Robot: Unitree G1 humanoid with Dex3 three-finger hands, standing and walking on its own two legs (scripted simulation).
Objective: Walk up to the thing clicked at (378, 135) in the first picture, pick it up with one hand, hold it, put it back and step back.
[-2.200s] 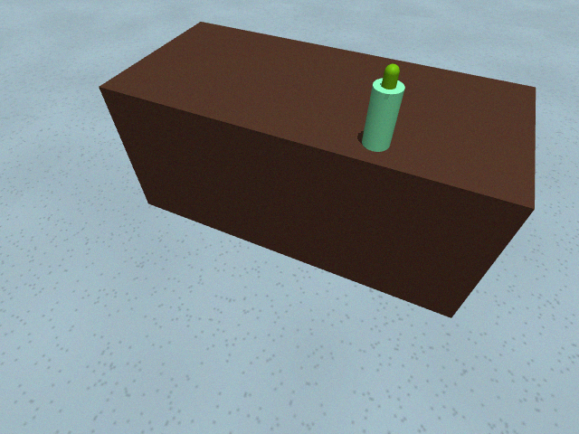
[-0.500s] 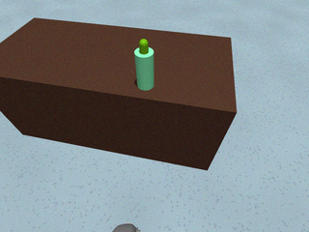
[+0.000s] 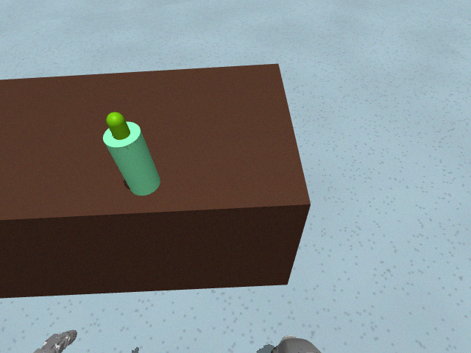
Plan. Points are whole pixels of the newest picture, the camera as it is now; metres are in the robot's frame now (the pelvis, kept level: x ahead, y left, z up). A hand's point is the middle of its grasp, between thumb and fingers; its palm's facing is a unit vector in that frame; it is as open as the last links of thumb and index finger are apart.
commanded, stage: walk up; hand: left
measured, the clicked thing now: (130, 153) +0.57 +0.23 -0.03
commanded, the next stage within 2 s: none
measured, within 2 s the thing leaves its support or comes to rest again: neither
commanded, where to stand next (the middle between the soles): +0.17 +0.03 m, yaw -2 degrees
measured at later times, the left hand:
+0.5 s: hand (93, 349) +0.18 +0.28 -0.15, palm faces -0.05 -0.92 -0.39, open 7.4 cm
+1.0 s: hand (78, 344) +0.19 +0.30 -0.13, palm faces -0.08 -0.90 -0.42, open 7.4 cm
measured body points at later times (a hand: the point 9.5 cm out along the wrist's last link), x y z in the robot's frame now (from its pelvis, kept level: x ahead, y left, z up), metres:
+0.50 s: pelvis +0.11 +0.01 +0.00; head +0.15 +0.02 +0.45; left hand +0.19 +0.33 -0.12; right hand +0.19 -0.30 -0.11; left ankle +0.19 +0.13 -0.71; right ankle +0.10 -0.11 -0.71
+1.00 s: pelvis +0.11 +0.02 +0.01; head +0.13 +0.02 +0.46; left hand +0.19 +0.35 -0.10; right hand +0.19 -0.28 -0.12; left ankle +0.19 +0.13 -0.71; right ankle +0.10 -0.11 -0.71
